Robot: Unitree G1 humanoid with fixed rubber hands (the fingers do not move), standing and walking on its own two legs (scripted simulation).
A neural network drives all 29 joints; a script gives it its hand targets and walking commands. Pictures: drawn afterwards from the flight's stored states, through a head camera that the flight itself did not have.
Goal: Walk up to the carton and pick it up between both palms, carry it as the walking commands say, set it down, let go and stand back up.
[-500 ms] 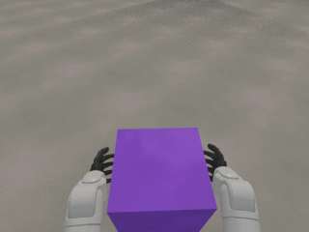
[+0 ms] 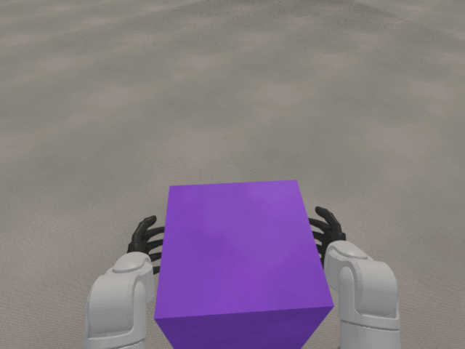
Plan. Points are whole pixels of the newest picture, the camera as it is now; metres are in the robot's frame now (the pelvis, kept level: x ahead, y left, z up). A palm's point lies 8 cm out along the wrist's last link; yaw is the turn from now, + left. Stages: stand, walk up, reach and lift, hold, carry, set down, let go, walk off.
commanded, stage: carry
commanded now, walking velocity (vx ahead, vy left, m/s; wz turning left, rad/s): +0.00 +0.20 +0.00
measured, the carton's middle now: (237, 273) +0.27 +0.00 +0.02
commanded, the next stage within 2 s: none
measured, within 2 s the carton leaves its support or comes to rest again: neither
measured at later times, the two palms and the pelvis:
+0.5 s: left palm (90, 270) +0.24 +0.21 +0.09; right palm (295, 269) +0.24 -0.09 +0.08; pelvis -0.04 +0.08 +0.01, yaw -1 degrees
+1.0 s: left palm out of the picture +0.19 +0.32 +0.10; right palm (223, 314) +0.18 +0.02 +0.09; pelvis -0.08 +0.20 +0.02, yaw -3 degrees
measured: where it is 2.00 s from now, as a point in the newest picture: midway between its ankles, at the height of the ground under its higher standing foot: outside the picture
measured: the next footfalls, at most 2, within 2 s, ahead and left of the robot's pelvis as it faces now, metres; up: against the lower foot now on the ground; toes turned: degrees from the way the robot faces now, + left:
right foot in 0.20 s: +0.02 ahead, -0.10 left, +0.00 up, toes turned -9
left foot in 0.54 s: +0.04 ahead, +0.26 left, +0.00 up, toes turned +4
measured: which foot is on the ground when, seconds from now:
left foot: down 0.00-0.22, up 0.24-0.52, down 0.54-0.82, up 0.84-1.00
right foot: up 0.00-0.18, down 0.20-0.54, up 0.56-0.80, down 0.82-1.00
